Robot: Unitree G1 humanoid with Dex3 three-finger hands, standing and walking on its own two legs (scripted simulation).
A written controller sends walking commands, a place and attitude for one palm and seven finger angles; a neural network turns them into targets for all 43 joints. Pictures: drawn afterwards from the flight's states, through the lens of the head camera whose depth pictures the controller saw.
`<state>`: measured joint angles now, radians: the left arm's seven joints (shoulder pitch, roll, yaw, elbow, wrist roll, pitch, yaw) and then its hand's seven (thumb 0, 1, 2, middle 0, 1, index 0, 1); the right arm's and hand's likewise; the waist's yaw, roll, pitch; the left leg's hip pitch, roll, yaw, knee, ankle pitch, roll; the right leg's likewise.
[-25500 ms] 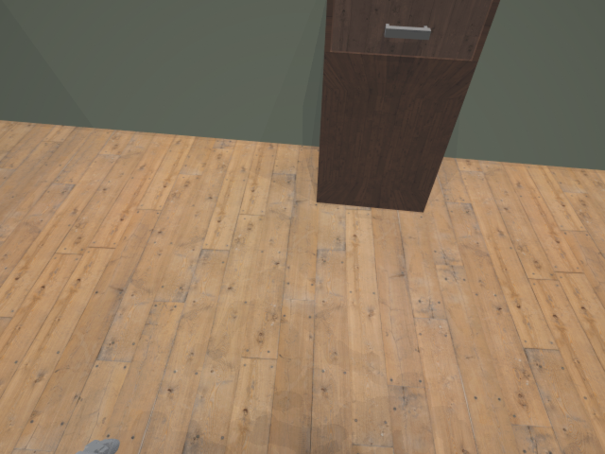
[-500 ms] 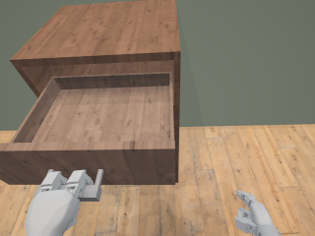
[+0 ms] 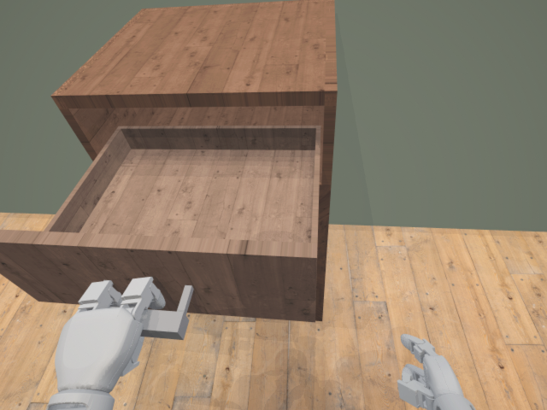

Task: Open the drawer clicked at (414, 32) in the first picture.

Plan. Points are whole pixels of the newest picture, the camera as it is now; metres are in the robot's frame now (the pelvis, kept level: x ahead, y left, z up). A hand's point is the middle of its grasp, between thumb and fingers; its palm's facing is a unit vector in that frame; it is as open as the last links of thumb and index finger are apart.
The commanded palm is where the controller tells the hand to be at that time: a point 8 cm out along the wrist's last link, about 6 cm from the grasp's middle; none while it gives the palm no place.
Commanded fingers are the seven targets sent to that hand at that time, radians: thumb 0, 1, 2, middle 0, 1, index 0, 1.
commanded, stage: open the thumb to release the handle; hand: left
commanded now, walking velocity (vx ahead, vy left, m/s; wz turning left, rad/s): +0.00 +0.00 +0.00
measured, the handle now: (139, 305) +0.22 +0.22 +0.07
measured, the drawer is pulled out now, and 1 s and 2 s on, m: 0.30 0.30 0.30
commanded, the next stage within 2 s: lift the hand off the handle in 0.36 s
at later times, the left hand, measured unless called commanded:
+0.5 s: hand (123, 352) +0.17 +0.22 +0.05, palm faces +0.06 -0.13 -0.99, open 13.4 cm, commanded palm +0.14 +0.22 +0.10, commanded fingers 0.00 -0.50 0.30 -0.30 -1.20 -0.30 -1.20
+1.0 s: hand (121, 335) +0.18 +0.22 +0.07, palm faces +0.08 -0.13 -0.99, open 13.5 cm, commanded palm +0.15 +0.21 +0.14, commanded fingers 0.00 -0.50 0.30 -0.30 -1.20 -0.30 -1.20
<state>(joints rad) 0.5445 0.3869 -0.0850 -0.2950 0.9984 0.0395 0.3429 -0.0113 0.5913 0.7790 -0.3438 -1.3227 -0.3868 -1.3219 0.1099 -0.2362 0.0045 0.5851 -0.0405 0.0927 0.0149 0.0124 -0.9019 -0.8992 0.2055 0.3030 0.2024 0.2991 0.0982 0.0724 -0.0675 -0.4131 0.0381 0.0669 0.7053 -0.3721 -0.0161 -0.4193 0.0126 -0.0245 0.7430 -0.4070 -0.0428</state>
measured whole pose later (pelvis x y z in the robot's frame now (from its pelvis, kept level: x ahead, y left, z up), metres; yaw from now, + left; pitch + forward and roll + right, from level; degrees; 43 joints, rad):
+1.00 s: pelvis -0.02 +0.01 +0.01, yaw +1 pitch +1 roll +0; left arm 0.39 0.38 -0.15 -0.28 1.00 0.09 0.24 0.00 -0.49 0.30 -0.34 -1.20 -0.38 -1.24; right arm 0.09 -0.22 0.02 0.61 -0.03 0.09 0.00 0.01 -0.90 -0.90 0.21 0.30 0.20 0.30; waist 0.11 0.09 -0.03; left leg -0.33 0.02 0.06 0.61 -0.31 0.00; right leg -0.32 0.00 -0.03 0.63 -0.33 -0.02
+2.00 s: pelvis -0.02 +0.01 +0.03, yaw +2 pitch -4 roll +1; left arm 0.18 0.54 -0.02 -0.57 0.79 0.22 -0.10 0.00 -0.49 0.30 -0.32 -1.20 -0.32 -1.20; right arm 0.02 -0.28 0.05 0.60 0.04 0.13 0.03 0.01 -0.90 -0.90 0.20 0.30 0.20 0.30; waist 0.11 0.15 0.00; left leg -0.15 0.01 0.04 0.42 -0.21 -0.01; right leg -0.14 0.00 -0.05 0.45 -0.25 -0.03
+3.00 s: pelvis +0.00 +0.02 +0.03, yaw +2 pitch -4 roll +0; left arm 0.41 0.32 0.29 -0.68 -0.04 -0.14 0.10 0.00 -0.34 0.37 -0.31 -1.09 -0.30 -1.10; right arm 0.18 -0.19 0.06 0.61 0.00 -0.14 -0.07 0.01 -0.90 -0.90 0.21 0.30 0.20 0.30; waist 0.07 0.05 0.04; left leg -0.12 0.02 0.04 0.45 -0.26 0.00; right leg -0.09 0.01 -0.05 0.43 -0.27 -0.02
